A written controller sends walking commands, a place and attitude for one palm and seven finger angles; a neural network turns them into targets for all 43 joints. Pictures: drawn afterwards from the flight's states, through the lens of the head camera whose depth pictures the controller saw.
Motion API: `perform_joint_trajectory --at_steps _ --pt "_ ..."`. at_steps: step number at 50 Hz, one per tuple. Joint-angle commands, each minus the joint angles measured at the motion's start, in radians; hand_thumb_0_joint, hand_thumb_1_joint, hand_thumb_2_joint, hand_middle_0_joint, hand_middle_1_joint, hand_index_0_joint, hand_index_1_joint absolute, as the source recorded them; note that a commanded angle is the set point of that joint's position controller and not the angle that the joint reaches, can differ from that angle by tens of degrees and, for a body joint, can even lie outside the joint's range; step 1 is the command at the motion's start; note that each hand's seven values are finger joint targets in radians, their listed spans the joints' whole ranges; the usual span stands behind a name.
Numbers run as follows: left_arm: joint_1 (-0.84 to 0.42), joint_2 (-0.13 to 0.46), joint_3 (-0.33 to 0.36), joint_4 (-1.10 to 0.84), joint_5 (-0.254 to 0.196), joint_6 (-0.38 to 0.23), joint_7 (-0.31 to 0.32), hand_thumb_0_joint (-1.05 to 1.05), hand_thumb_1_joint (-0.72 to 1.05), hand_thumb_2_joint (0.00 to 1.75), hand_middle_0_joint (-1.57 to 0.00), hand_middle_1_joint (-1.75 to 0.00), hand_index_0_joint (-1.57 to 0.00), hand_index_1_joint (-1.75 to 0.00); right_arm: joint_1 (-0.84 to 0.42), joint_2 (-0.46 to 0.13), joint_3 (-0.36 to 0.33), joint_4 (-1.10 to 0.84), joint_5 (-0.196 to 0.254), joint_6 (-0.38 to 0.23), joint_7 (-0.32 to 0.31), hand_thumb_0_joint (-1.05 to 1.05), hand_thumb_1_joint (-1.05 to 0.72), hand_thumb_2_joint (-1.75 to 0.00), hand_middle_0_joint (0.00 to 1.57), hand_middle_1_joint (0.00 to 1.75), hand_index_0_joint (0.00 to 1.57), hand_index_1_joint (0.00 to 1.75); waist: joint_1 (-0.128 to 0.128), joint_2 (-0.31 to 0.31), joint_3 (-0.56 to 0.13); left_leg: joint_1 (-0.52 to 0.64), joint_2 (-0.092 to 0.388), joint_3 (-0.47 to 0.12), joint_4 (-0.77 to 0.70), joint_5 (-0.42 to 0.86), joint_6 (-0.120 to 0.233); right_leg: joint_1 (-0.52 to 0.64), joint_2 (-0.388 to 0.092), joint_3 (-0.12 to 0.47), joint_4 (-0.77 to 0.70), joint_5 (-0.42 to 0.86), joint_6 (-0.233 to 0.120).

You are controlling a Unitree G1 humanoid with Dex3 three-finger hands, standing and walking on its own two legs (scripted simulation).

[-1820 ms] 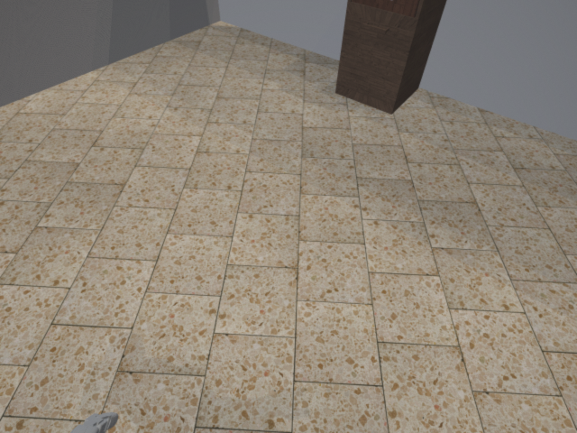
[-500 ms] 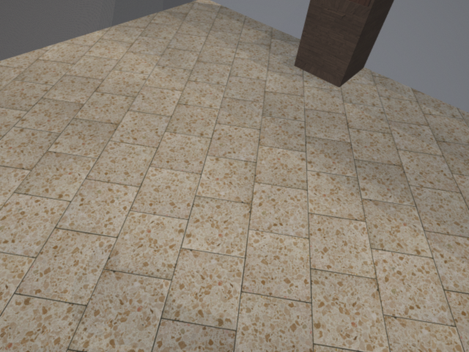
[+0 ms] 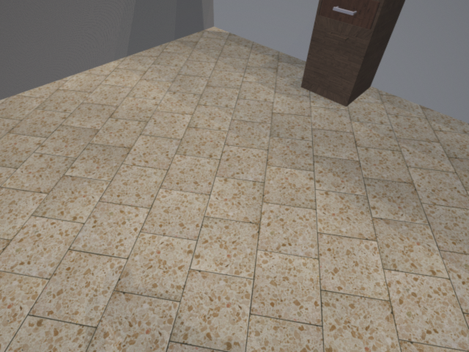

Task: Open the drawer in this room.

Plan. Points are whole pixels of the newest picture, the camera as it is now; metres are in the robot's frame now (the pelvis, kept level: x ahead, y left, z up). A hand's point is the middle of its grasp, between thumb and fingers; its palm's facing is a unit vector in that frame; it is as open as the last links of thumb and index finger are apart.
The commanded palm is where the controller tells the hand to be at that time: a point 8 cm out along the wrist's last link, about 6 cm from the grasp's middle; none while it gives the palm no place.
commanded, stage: turn or walk to find it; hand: left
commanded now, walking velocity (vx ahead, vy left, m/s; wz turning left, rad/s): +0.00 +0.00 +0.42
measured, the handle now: (344, 10) +2.20 -0.58 -0.12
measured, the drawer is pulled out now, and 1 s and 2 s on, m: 0.00 0.00 0.00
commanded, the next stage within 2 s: stand and wait in 0.80 s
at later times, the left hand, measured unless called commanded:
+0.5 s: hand out of the picture +0.12 +0.21 -0.17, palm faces -0.04 -0.98 -0.21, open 7.3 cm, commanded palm none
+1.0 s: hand out of the picture +0.16 +0.14 -0.20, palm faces +0.05 -1.00 -0.07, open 7.4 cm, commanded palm none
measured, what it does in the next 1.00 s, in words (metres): walks ahead: left foot, then right foot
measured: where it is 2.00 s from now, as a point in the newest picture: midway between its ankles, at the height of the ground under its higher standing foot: (243, 328)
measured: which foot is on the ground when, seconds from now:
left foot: up 0.00-0.08, down 0.10-0.60, up 0.62-0.96, down 0.98-1.00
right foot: down 0.00-0.12, up 0.14-0.58, down 0.60-1.00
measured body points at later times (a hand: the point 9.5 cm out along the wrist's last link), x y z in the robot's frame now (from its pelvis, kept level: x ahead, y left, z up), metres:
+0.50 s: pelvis +0.07 +0.03 +0.00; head +0.06 +0.02 +0.45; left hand +0.13 +0.27 -0.15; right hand +0.03 -0.18 -0.17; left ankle +0.05 +0.13 -0.74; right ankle +0.10 -0.09 -0.71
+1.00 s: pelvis +0.22 +0.01 -0.02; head +0.24 +0.04 +0.43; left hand +0.16 +0.19 -0.19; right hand +0.27 -0.23 -0.16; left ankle +0.28 +0.10 -0.75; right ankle +0.12 -0.10 -0.74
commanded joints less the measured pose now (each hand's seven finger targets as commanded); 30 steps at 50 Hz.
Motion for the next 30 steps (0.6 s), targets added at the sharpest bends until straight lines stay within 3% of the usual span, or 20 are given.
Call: perform_joint_trajectory --at_steps 1,3,4,5,6,7,8,9,10,11,12,14,16,18,24,25,27,28,29,30 --pt "0.026 0.157 0.038 -0.03 0.008 -0.026 0.023 0.0 0.9 0.9 -0.2 -0.3 -0.2 -0.3 -0.064 -0.003 0.016 -0.078 0.009 -0.038 -0.014 0.0 -0.9 -0.9 0.2 0.3 0.2 0.3 0.003 -0.142 0.108 0.017 -0.007 0.017 -0.196 -0.008 -0.002 -0.059 -0.225 0.18 -0.112 0.232 -0.149" --pt "0.004 0.14 0.032 -0.018 -0.001 -0.019 0.027 0.0 0.9 0.9 -0.2 -0.3 -0.2 -0.3 0.025 0.005 0.028 -0.028 0.012 -0.05 -0.026 0.0 -0.9 -0.9 0.2 0.3 0.2 0.3 -0.03 -0.128 0.046 0.205 -0.039 0.035 -0.39 0.154 0.001 -0.077 -0.157 0.088 0.002 0.297 -0.088" --pt "0.014 0.113 0.026 -0.012 -0.004 -0.015 0.029 0.0 0.9 0.9 -0.2 -0.3 -0.2 -0.3 0.088 -0.028 0.025 0.0 0.014 -0.06 -0.031 0.0 -0.9 -0.9 0.2 0.3 0.2 0.3 -0.044 -0.044 0.007 0.315 -0.015 -0.011 -0.453 0.241 0.01 -0.098 -0.113 0.052 0.107 0.286 -0.055" --pt "0.057 0.078 0.018 -0.012 -0.011 -0.012 0.028 0.0 0.9 0.9 -0.2 -0.3 -0.2 -0.3 0.148 -0.1 0.013 0.012 0.009 -0.069 -0.038 0.0 -0.9 -0.9 0.2 0.3 0.2 0.3 -0.05 0.122 -0.071 0.465 0.132 -0.175 -0.442 0.451 0.066 -0.22 -0.058 -0.006 0.242 0.096 -0.012" --pt "0.077 0.053 0.009 -0.011 -0.015 -0.009 0.028 0.0 0.9 0.9 -0.2 -0.3 -0.2 -0.3 0.166 -0.151 0.006 0.013 0.009 -0.061 -0.044 0.0 -0.9 -0.9 0.2 0.3 0.2 0.3 -0.04 0.25 -0.099 0.488 0.284 -0.319 -0.49 0.587 0.156 -0.281 -0.017 -0.078 0.349 -0.252 0.027" --pt "0.048 0.055 0.008 -0.012 -0.007 -0.002 0.032 0.0 0.9 0.9 -0.2 -0.3 -0.2 -0.3 0.153 -0.148 0.009 0.017 0.008 -0.046 -0.05 0.0 -0.9 -0.9 0.2 0.3 0.2 0.3 -0.041 0.214 -0.051 0.413 0.303 -0.337 -0.533 0.559 0.197 -0.278 -0.021 -0.056 0.443 -0.345 0.029" --pt "0.01 0.061 0.008 -0.007 -0.002 0.009 0.036 0.0 0.9 0.9 -0.2 -0.3 -0.2 -0.3 0.129 -0.117 0.018 0.028 0.005 -0.046 -0.056 0.0 -0.9 -0.9 0.2 0.3 0.2 0.3 -0.046 0.272 -0.014 0.36 0.271 -0.335 -0.557 0.555 0.189 -0.286 -0.045 -0.037 0.51 -0.33 0.033" --pt "-0.022 0.073 0.009 -0.01 -0.002 0.013 0.032 0.0 0.9 0.9 -0.2 -0.3 -0.2 -0.3 0.09 -0.093 0.025 0.018 0.008 -0.042 -0.059 0.0 -0.9 -0.9 0.2 0.3 0.2 0.3 -0.036 0.227 0.053 0.28 0.249 -0.309 -0.553 0.558 0.194 -0.292 -0.073 -0.034 0.543 -0.296 0.031" --pt "-0.049 0.069 0.014 -0.015 -0.002 0.014 0.028 0.0 0.9 0.9 -0.2 -0.3 -0.2 -0.3 0.073 -0.082 0.028 0.012 0.006 -0.04 -0.059 0.0 -0.9 -0.9 0.2 0.3 0.2 0.3 -0.035 0.185 0.077 0.252 0.228 -0.28 -0.546 0.6 0.193 -0.296 -0.081 -0.031 0.552 -0.263 0.035" --pt "-0.048 0.055 0.009 -0.009 -0.002 0.01 0.022 0.0 0.9 0.9 -0.2 -0.3 -0.2 -0.3 0.085 -0.07 0.034 0.022 0.004 -0.045 -0.059 0.0 -0.9 -0.9 0.2 0.3 0.2 0.3 -0.035 0.152 0.055 0.271 0.21 -0.245 -0.552 0.547 0.191 -0.288 -0.078 -0.041 0.548 -0.244 0.033" --pt "-0.038 0.038 0.005 -0.002 -0.002 0.009 0.017 0.0 0.9 0.9 -0.2 -0.3 -0.2 -0.3 0.093 -0.063 0.032 0.027 0.004 -0.05 -0.058 0.0 -0.9 -0.9 0.2 0.3 0.2 0.3 -0.032 0.141 0.046 0.283 0.198 -0.218 -0.571 0.438 0.188 -0.293 -0.077 -0.055 0.55 -0.218 0.029" --pt "-0.049 0.033 0.007 -0.002 0.003 0.014 0.006 0.0 0.9 0.9 -0.2 -0.3 -0.2 -0.3 0.112 -0.063 0.02 0.036 0.003 -0.052 -0.054 0.0 -0.9 -0.9 0.2 0.3 0.2 0.3 -0.038 0.12 0.05 0.28 0.195 -0.225 -0.623 0.16 0.19 -0.326 -0.072 -0.069 0.563 -0.18 0.02" --pt "-0.09 0.036 0.015 -0.023 0.007 0.022 -0.001 0.0 0.9 0.9 -0.2 -0.3 -0.2 -0.3 0.124 -0.067 0.011 0.035 -0.001 -0.053 -0.051 0.0 -0.9 -0.9 0.2 0.3 0.2 0.3 -0.041 0.107 0.108 0.235 0.216 -0.234 -0.683 -0.054 0.19 -0.373 -0.083 -0.061 0.578 -0.142 0.012" --pt "-0.136 0.04 0.024 -0.05 0.008 0.025 -0.007 0.0 0.9 0.9 -0.2 -0.3 -0.2 -0.3 0.122 -0.068 0.004 0.031 -0.006 -0.055 -0.047 0.0 -0.9 -0.9 0.2 0.3 0.2 0.3 -0.04 0.107 0.167 0.187 0.236 -0.233 -0.726 -0.173 0.189 -0.397 -0.099 -0.052 0.55 -0.111 0.008" --pt "-0.198 0.037 0.044 -0.103 0.007 0.018 -0.022 0.0 0.9 0.9 -0.2 -0.3 -0.2 -0.3 0.121 -0.078 -0.014 0.027 -0.014 -0.062 -0.041 0.0 -0.9 -0.9 0.2 0.3 0.2 0.3 -0.034 0.078 0.195 0.147 0.263 -0.169 -0.715 -0.205 0.183 -0.297 -0.086 -0.078 0.356 -0.102 -0.002" --pt "-0.182 0.037 0.049 -0.105 0.006 0.015 -0.023 0.0 0.9 0.9 -0.2 -0.3 -0.2 -0.3 0.109 -0.08 -0.015 0.024 -0.014 -0.063 -0.04 0.0 -0.9 -0.9 0.2 0.3 0.2 0.3 -0.019 0.074 0.187 0.132 0.266 -0.147 -0.693 -0.197 0.177 -0.249 -0.08 -0.082 0.318 -0.084 -0.003" --pt "-0.1 0.044 0.057 -0.081 0.008 0.007 -0.024 0.0 0.9 0.9 -0.2 -0.3 -0.2 -0.3 0.087 -0.08 -0.013 0.022 -0.013 -0.059 -0.036 0.0 -0.9 -0.9 0.2 0.3 0.2 0.3 0.022 0.02 0.152 0.081 0.228 -0.076 -0.581 -0.215 0.14 -0.091 -0.046 -0.121 0.199 -0.013 -0.003" --pt "-0.02 0.067 0.062 -0.053 0.012 -0.002 -0.019 0.0 0.9 0.9 -0.2 -0.3 -0.2 -0.3 0.08 -0.062 -0.011 0.02 -0.012 -0.059 -0.033 0.0 -0.9 -0.9 0.2 0.3 0.2 0.3 0.055 -0.051 0.118 0.033 0.173 -0.027 -0.44 -0.208 0.108 0.029 -0.035 -0.107 0.128 -0.018 -0.017" --pt "0.072 0.132 0.073 -0.028 0.016 -0.015 -0.01 0.0 0.9 0.9 -0.2 -0.3 -0.2 -0.3 0.069 -0.027 -0.003 0.004 -0.003 -0.06 -0.024 0.0 -0.9 -0.9 0.2 0.3 0.2 0.3 0.095 -0.219 0.084 -0.086 0.082 0.09 -0.183 -0.192 0.064 0.136 -0.161 0.091 0.008 -0.207 -0.071" --pt "0.155 0.226 0.089 -0.013 0.008 -0.025 0.001 0.0 0.9 0.9 -0.2 -0.3 -0.2 -0.3 0.02 0.016 0.011 -0.048 0.001 -0.066 -0.014 0.0 -0.9 -0.9 0.2 0.3 0.2 0.3 0.117 -0.416 0.087 -0.293 -0.022 0.142 0.108 -0.281 0.027 0.199 -0.374 0.499 -0.189 -0.357 -0.179"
